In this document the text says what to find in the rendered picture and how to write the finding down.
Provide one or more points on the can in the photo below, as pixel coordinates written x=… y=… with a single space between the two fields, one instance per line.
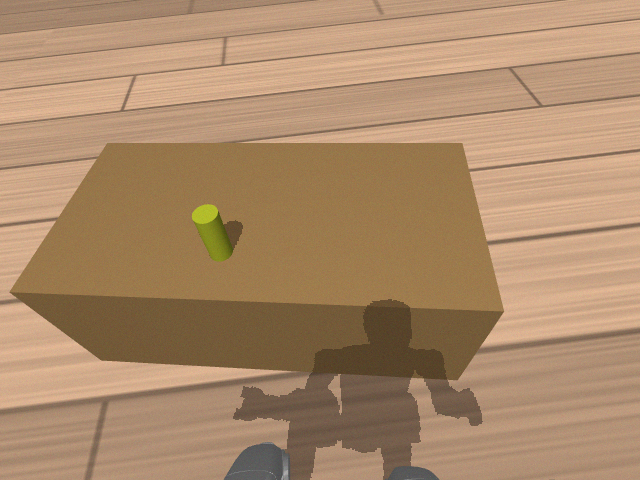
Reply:
x=212 y=231

